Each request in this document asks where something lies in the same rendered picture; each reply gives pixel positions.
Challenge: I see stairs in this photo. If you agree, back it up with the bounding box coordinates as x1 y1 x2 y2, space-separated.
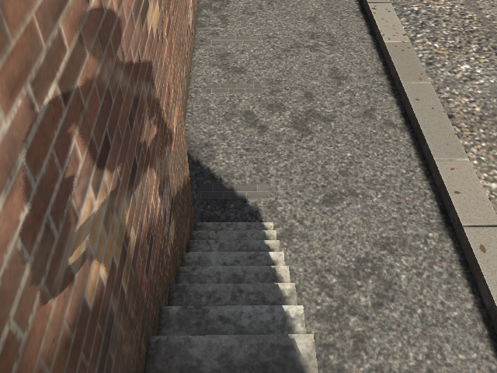
144 222 318 373

